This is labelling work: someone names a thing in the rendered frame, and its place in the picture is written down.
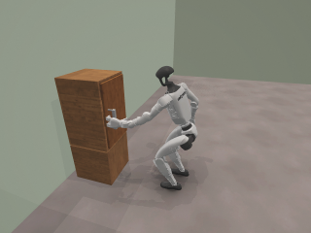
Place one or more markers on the handle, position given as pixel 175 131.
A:
pixel 114 115

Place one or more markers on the robot shin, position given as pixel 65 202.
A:
pixel 176 158
pixel 164 169

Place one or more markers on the robot left shin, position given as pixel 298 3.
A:
pixel 164 169

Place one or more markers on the robot left upper arm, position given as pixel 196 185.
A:
pixel 162 103

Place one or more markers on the robot left forearm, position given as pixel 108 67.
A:
pixel 140 120

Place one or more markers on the robot left hand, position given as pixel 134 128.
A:
pixel 113 122

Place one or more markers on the robot right forearm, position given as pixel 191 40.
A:
pixel 193 111

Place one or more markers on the cupboard door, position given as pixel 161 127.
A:
pixel 112 97

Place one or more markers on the robot right shin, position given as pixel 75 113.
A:
pixel 176 158

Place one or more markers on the robot right upper arm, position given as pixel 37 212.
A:
pixel 193 99

